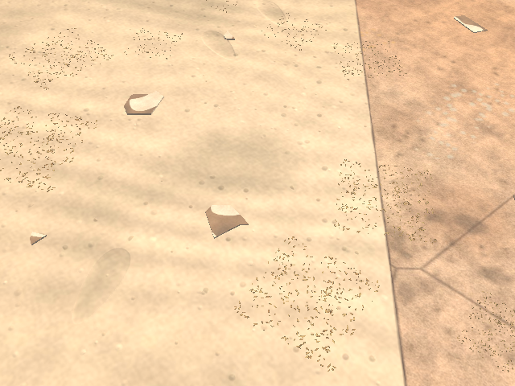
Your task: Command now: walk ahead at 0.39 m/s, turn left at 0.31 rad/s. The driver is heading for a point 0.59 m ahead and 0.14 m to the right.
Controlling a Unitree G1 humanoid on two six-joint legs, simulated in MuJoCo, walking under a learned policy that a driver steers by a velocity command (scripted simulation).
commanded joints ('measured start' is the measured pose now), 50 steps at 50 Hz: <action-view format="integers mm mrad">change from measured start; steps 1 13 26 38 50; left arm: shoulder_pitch -66 -104 -305 -102 -34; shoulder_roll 194 78 71 124 91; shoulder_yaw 44 -1 -11 25 7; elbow -50 -80 -196 -183 -100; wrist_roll -24 2 0 11 16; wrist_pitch -14 -26 -31 -20 25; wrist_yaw -20 -35 -89 -14 18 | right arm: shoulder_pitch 14 150 224 130 28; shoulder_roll -83 -112 -181 -108 -106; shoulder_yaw -21 -27 -50 -6 -22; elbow -59 -13 77 -50 -53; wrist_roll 1 -24 -20 -40 -54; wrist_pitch -24 -89 -58 -105 -125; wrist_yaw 3 -18 -59 -36 -18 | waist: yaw -78 -84 -101 -110 -85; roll -127 66 93 -33 -100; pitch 42 24 13 -26 -100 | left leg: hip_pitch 187 427 635 -140 182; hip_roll -51 150 179 36 -51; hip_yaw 73 -171 123 -84 -45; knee -167 -554 -370 399 -276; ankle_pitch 67 319 1023 -40 518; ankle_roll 50 228 121 -43 35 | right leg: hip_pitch -151 -708 -534 -183 -101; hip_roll -221 -83 98 -88 -9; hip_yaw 139 132 5 456 359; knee -85 733 265 -86 277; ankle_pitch -21 150 224 357 475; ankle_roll -196 -19 -119 -356 -138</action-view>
